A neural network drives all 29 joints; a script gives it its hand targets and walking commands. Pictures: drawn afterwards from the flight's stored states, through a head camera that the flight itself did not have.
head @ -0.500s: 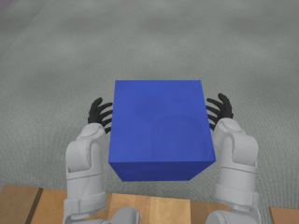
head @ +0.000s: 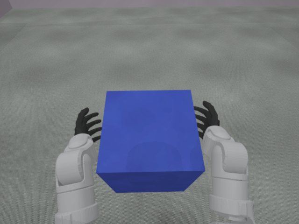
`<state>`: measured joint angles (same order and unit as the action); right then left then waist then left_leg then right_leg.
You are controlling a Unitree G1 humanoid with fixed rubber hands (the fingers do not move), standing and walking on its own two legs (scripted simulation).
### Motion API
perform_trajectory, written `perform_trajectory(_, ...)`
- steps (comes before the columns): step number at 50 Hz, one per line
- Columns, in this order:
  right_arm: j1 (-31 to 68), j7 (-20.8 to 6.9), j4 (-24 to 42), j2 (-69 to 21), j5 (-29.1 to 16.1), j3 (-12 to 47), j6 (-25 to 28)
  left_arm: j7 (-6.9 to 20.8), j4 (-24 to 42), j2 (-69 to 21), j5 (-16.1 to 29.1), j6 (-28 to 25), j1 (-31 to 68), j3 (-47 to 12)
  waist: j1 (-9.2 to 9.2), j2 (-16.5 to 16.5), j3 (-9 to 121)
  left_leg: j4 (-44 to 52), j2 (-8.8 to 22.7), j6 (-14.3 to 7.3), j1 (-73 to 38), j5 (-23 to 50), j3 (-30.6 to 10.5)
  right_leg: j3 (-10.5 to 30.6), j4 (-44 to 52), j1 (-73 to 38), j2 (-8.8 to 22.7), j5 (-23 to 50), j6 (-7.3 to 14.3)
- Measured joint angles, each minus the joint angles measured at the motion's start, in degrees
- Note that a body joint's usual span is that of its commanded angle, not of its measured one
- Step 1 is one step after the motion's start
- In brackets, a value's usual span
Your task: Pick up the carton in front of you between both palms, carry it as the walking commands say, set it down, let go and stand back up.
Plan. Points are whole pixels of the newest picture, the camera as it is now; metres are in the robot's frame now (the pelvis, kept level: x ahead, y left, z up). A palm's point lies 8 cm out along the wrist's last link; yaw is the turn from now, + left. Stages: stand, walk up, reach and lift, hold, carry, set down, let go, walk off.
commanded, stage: carry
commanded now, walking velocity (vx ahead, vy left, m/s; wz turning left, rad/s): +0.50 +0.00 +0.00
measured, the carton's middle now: (149, 146) +0.34 -0.02 +0.04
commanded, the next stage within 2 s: none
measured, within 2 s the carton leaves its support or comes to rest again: neither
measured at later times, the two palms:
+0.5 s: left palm (106, 79) +0.68 +0.13 +0.03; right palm (180, 75) +0.69 -0.18 +0.03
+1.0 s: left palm (118, 43) +0.96 +0.08 +0.04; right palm (176, 41) +0.97 -0.22 +0.04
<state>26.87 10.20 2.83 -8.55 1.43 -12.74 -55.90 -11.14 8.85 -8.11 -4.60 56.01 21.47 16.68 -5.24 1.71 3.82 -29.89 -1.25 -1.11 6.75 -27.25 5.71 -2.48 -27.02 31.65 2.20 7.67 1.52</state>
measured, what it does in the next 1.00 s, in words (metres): goes down: right foot 0.05 m lower, then left foot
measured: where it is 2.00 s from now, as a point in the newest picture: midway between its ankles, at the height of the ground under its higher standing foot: (142, 107)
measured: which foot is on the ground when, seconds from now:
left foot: down 0.00-0.06, up 0.08-0.48, down 0.50-1.00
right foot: up 0.00-0.04, down 0.06-0.52, up 0.54-0.96, down 0.98-1.00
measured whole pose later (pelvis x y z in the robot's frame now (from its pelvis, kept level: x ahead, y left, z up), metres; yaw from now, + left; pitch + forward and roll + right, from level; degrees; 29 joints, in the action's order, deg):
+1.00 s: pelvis +0.72 -0.07 -0.05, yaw +1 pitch +3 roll -2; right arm 1.0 8.2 24.2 -7.2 0.7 -5.4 -63.1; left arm -9.4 23.8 -7.3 -0.4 63.5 0.9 2.8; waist 0.4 -2.2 7.3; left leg -31.1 4.7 1.1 -1.0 -27.4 6.3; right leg -13.0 -28.2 26.7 1.7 -4.1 2.5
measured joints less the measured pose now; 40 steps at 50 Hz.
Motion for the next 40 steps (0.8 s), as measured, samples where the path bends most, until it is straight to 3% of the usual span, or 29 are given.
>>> perform_trajectory(2,-0.1,0.1,-1.2,-0.2,1.3,-0.7,-0.6,0.2,-2.5,0.5,0.2,0.7,0.8,-0.1,1.84,0.8,0.9,-5.7,0.1,0.9,-1.9,-3.2,-0.3,-1.9,3.5,-3.7,0.3,2.3,0.3)
perform_trajectory(3,-0.3,0.3,-1.8,-0.1,2.0,-1.2,-0.9,0.3,-4.0,0.5,0.2,1.1,1.5,-0.4,2.97,1.2,1.3,-11.8,0.5,1.2,-1.4,-1.0,-0.4,-3.0,4.0,-6.4,0.4,-0.6,0.5)
perform_trajectory(5,0.5,0.8,-4.0,1.5,3.1,-2.2,-0.7,0.2,-7.1,-0.3,0.4,0.9,2.8,-1.0,5.72,-0.8,1.9,-27.8,1.7,0.3,4.2,-2.0,-3.2,-4.2,-1.8,-7.3,-1.4,-16.4,3.1)
perform_trajectory(7,0.2,1.1,-6.2,2.4,3.6,-3.5,-0.4,-0.1,-9.8,-0.9,0.4,0.8,3.2,-1.8,7.79,-2.4,1.3,-40.6,1.4,-0.4,11.8,-1.8,-6.1,-5.1,-6.8,-6.6,-2.8,-20.2,4.3)
perform_trajectory(10,-1.3,0.8,-7.1,1.0,3.8,-5.6,0.2,0.7,-10.8,-1.7,1.4,0.6,1.4,-1.5,9.03,-2.8,-0.3,-44.8,2.1,-1.0,22.1,3.0,-6.0,-5.4,-7.5,-8.6,-3.9,-23.0,4.8)
perform_trajectory(18,-5.2,0.1,-1.6,-0.4,2.6,-4.5,5.7,1.6,-7.6,-2.1,3.1,-5.4,-0.7,-2.4,8.53,-2.6,-4.9,-24.7,5.1,-0.4,35.7,14.1,-3.5,-4.6,-0.7,-18.6,-5.0,-28.1,4.3)
perform_trajectory(24,-6.6,0.0,2.7,0.3,1.0,-2.8,6.9,1.3,-3.0,-1.8,3.2,-6.5,-2.1,-4.7,7.12,-2.1,-4.9,-0.2,1.8,-2.0,28.0,27.1,2.4,-3.6,2.0,-29.0,-4.5,-33.7,2.3)
perform_trajectory(25,-6.3,0.0,2.9,0.3,0.8,-2.3,6.7,1.0,-2.0,-1.7,3.0,-6.3,-2.5,-4.5,6.48,-2.3,-4.7,3.0,1.2,-2.5,24.8,28.7,3.8,-3.6,-1.7,-29.3,-4.4,-35.0,1.9)
perform_trajectory(27,-5.1,0.2,2.6,0.0,0.7,-1.6,6.7,0.5,-1.2,-0.2,3.6,-5.8,-2.0,-4.4,4.77,-0.7,-4.6,0.7,0.1,-5.6,23.0,23.5,4.8,-2.3,-17.5,-24.6,-3.2,-36.1,0.5)
perform_trajectory(29,-4.2,0.5,2.1,0.2,0.3,-0.9,5.9,-0.2,-1.1,0.9,4.1,-5.1,-1.8,-4.4,3.72,-0.8,-4.7,-1.0,0.1,-6.0,21.6,19.3,4.9,0.6,-35.5,-16.5,-4.2,-36.0,-0.1)
perform_trajectory(31,-5.1,0.3,2.8,0.2,-0.4,-0.4,4.8,-0.5,-0.4,0.5,4.4,-4.0,-2.5,-4.0,3.09,-1.4,-4.4,1.4,0.4,-4.9,18.3,18.3,4.6,0.9,-42.4,-10.0,-3.9,-33.0,-0.2)
perform_trajectory(34,-8.1,-0.7,5.7,-0.2,-1.2,-0.4,3.4,-0.2,1.8,-1.3,4.1,-2.5,-4.1,-3.8,3.14,-2.1,-3.6,6.8,0.8,-4.5,12.5,17.5,4.1,0.1,-37.6,-3.3,-1.6,-28.6,-1.2)
perform_trajectory(40,-15.1,-1.6,13.3,0.5,-1.5,3.4,-0.1,0.8,7.9,0.1,4.0,0.9,-10.0,-8.5,4.20,-1.9,-0.9,14.7,1.9,-2.4,1.1,14.5,2.8,-2.2,-15.8,1.7,2.0,-20.7,-3.1)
